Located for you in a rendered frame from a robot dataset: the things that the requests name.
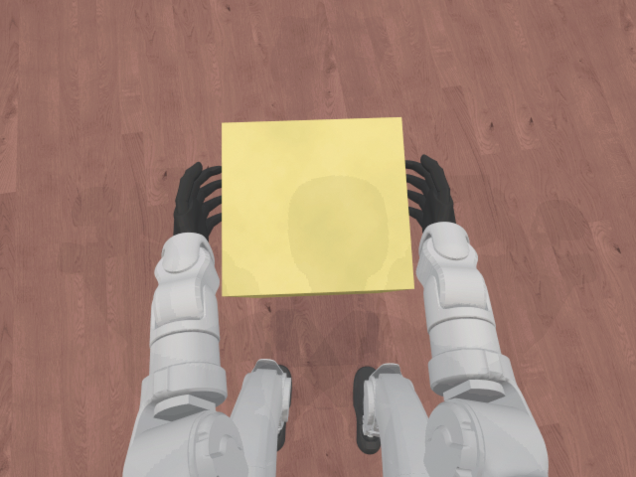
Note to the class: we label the robot left foot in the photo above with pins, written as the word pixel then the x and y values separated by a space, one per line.
pixel 281 435

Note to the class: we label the robot left hand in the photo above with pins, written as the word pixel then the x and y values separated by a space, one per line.
pixel 190 215

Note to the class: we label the right robot forearm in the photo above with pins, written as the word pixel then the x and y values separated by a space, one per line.
pixel 466 358

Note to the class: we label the right robot upper arm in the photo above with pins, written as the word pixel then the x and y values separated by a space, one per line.
pixel 468 438

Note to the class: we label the left robot forearm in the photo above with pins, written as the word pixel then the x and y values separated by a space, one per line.
pixel 185 373

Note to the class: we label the right robot shin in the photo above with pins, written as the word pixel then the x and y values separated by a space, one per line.
pixel 383 369

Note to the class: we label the left robot upper arm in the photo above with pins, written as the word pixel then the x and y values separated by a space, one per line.
pixel 204 444

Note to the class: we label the carton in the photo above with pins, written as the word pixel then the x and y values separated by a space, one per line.
pixel 314 207

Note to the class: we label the robot right hand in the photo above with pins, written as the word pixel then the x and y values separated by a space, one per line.
pixel 436 203

